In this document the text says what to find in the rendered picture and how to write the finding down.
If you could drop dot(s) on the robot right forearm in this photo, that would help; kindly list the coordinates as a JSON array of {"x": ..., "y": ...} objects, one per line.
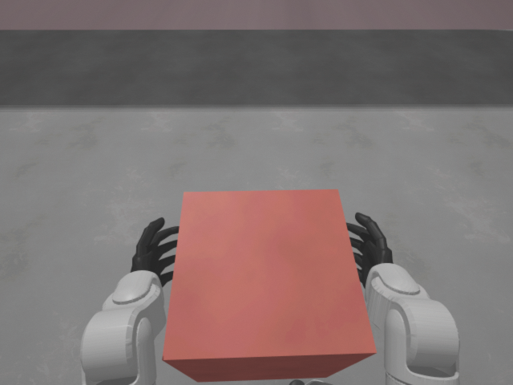
[{"x": 421, "y": 336}]

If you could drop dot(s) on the carton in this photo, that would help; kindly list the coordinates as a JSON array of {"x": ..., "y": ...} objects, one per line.
[{"x": 265, "y": 286}]

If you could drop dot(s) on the right robot hand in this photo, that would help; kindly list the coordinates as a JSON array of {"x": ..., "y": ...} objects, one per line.
[{"x": 374, "y": 248}]

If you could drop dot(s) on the left robot hand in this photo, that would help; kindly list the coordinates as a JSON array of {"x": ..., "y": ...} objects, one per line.
[{"x": 148, "y": 252}]

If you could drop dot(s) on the robot left forearm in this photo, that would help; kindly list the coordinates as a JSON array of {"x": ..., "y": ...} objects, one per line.
[{"x": 117, "y": 346}]

